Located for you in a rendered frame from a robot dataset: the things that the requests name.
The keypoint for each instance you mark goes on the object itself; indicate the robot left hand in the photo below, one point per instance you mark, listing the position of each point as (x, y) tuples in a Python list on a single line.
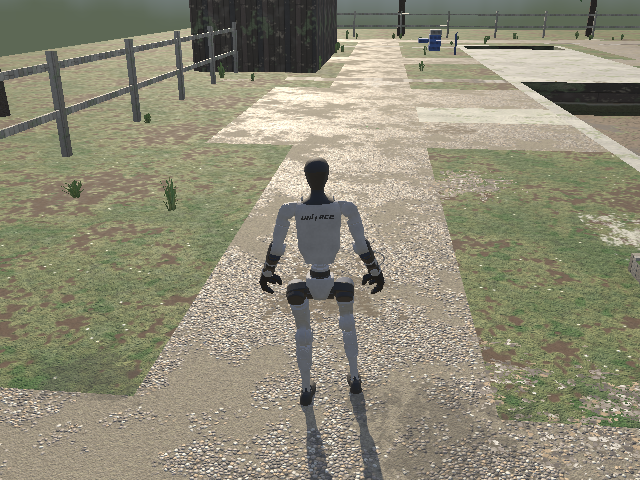
[(273, 279)]

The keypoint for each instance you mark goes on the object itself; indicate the robot left upper arm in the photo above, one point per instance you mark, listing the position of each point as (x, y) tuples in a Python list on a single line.
[(286, 211)]

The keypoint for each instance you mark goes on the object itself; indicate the robot right hand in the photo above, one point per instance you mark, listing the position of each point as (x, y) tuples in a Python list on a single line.
[(374, 279)]

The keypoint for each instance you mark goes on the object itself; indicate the left robot shin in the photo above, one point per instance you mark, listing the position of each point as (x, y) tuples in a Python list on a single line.
[(304, 360)]

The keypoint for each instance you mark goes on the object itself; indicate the robot right forearm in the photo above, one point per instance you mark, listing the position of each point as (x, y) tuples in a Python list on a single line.
[(370, 261)]

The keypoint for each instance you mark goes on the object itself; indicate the left robot thigh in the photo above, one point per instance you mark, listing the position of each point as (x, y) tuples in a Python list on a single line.
[(297, 298)]

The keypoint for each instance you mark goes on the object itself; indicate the robot right upper arm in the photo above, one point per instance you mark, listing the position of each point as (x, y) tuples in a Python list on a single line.
[(349, 209)]

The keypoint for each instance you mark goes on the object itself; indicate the robot left forearm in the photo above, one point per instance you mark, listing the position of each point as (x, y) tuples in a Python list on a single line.
[(270, 263)]

